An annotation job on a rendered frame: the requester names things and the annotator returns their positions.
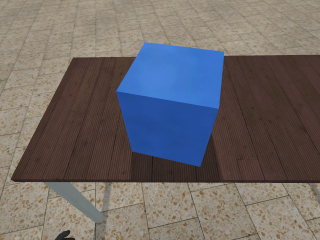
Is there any carton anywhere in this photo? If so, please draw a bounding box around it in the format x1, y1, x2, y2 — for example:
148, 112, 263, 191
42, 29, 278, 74
116, 42, 225, 167

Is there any robot left hand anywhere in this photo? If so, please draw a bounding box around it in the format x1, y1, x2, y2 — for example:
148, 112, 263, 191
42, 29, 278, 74
55, 230, 76, 240

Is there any table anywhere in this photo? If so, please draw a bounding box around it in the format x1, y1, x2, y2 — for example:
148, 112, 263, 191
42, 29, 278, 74
11, 54, 320, 223

